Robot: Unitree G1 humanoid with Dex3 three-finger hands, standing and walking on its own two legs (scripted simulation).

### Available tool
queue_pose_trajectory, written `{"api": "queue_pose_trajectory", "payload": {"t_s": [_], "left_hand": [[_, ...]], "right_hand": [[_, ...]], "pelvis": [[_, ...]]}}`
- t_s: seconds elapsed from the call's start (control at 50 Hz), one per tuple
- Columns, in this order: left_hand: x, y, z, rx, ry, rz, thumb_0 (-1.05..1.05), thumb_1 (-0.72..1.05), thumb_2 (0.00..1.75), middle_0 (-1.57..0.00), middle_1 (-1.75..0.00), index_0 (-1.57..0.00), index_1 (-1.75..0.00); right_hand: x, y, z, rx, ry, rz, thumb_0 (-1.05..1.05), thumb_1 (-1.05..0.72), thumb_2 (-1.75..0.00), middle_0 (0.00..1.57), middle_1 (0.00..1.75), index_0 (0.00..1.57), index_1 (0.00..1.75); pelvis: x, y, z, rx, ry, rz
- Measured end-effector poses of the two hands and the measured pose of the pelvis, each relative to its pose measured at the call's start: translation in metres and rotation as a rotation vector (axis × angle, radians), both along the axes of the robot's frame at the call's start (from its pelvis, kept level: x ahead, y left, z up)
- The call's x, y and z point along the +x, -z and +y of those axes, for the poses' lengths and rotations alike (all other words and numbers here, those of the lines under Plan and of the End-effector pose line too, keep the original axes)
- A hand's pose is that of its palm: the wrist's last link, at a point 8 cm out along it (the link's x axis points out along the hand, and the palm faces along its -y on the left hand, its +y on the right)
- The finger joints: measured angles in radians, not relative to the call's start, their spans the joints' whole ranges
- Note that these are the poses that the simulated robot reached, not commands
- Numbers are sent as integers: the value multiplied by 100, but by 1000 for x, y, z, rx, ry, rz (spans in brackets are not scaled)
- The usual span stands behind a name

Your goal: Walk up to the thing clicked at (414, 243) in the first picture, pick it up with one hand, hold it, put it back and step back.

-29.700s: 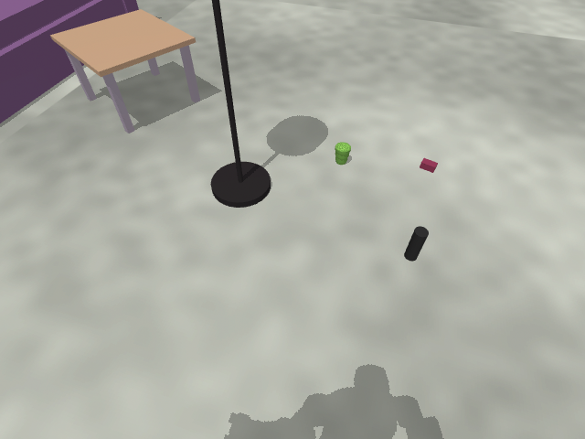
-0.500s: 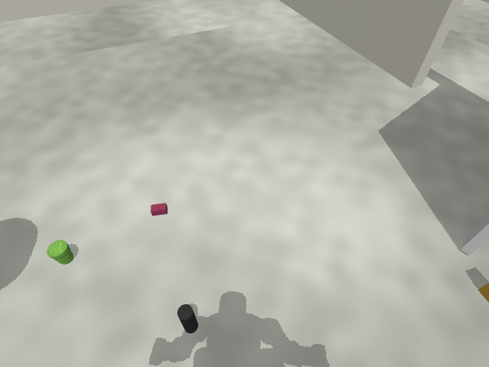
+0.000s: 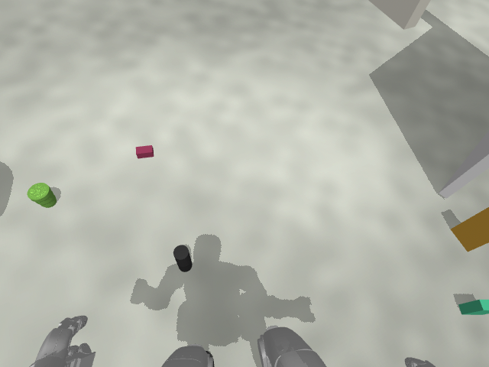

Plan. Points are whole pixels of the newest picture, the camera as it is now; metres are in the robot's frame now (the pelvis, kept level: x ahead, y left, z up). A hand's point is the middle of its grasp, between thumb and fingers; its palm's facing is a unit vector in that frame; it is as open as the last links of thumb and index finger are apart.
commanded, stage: step back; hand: left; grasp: from the side
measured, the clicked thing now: (183, 259) +0.47 +0.19 -0.68
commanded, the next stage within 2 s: none
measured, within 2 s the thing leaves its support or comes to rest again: neither
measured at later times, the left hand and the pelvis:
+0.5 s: hand out of the picture +0.01 +0.26 -0.15, palm faces +0.02 -0.92 -0.39, open 7.4 cm; pelvis -0.12 +0.00 -0.01, yaw +2 degrees
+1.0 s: hand out of the picture -0.20 +0.24 -0.16, palm faces -0.07 -0.92 -0.39, open 7.4 cm; pelvis -0.28 -0.03 -0.02, yaw -4 degrees
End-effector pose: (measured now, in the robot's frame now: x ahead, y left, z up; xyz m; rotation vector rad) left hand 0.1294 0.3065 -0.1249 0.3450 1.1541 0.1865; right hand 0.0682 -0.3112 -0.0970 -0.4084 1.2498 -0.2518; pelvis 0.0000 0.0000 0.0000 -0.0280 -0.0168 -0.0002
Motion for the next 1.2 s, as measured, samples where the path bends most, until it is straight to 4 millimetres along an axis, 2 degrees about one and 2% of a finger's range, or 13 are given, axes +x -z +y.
{"api": "queue_pose_trajectory", "payload": {"t_s": [0.1,0.18,0.26,0.34,0.42,0.54,0.68,0.78,0.86,0.98,1.08,1.14,1.2], "left_hand": [[-29,2,-6,3,20,36,1,90,90,-20,-30,-20,-30],[-53,2,-15,19,27,31,1,90,90,-20,-30,-20,-30],[-83,-6,-24,23,25,24,1,90,90,-20,-30,-21,-30],[-106,-18,-24,27,-1,5,1,90,90,-21,-30,-21,-30],[-117,-23,-16,36,-9,-42,1,90,90,-21,-30,-21,-30],[-137,-7,6,16,-18,-102,1,90,90,-21,-30,-21,-30],[-184,-7,11,-9,-39,-47,1,90,90,-20,-30,-20,-30],[-227,-4,9,-1,-20,1,1,90,90,-20,-30,-20,-30],[-263,-1,3,10,2,45,1,90,90,-20,-30,-20,-30],[-318,-1,-17,35,18,59,1,90,90,-20,-30,-20,-30],[-369,-19,-33,44,-11,70,1,90,90,-21,-30,-21,-30],[-383,-27,-35,58,-22,53,1,90,90,-21,-30,-21,-30],[-386,-29,-35,68,-23,1,1,90,90,-21,-30,-21,-30]], "right_hand": [[-11,5,-1,14,-2,-62,0,-90,-89,21,30,21,30],[-23,18,-11,37,-3,-91,0,-90,-89,21,30,21,30],[-38,26,-18,56,17,-94,0,-91,-89,21,30,21,30],[-57,22,-18,64,10,-81,0,-91,-90,21,30,21,30],[-82,20,-15,47,-20,-46,0,-91,-90,21,30,21,30],[-117,18,1,8,-62,-18,0,-91,-90,21,30,21,30],[-151,-7,14,2,-62,-71,0,-90,-89,21,30,21,30],[-166,-15,10,-8,-55,-139,0,-90,-89,21,30,21,30],[-186,-13,-1,-6,-51,-188,0,-90,-89,21,30,21,30],[-234,9,-32,14,-32,-206,0,-90,-89,21,30,21,30],[-288,16,-45,34,9,-130,0,-91,-90,21,30,21,30],[-322,19,-48,39,8,-78,0,-91,-90,21,30,21,30],[-354,23,-47,38,-2,-14,0,-91,-90,21,30,21,30]], "pelvis": [[-20,4,-3,7,27,-6],[-38,13,-12,19,51,-14],[-57,13,-18,10,41,-30],[-73,5,-16,35,36,-24],[-93,5,-10,33,10,-10],[-130,15,3,47,-22,-28],[-167,0,8,0,-2,-27],[-198,-1,4,-4,30,-24],[-228,3,-3,-1,61,-27],[-277,18,-24,3,88,-31],[-306,8,-34,50,69,-30],[-322,4,-36,55,45,-20],[-339,5,-37,52,15,-14]]}}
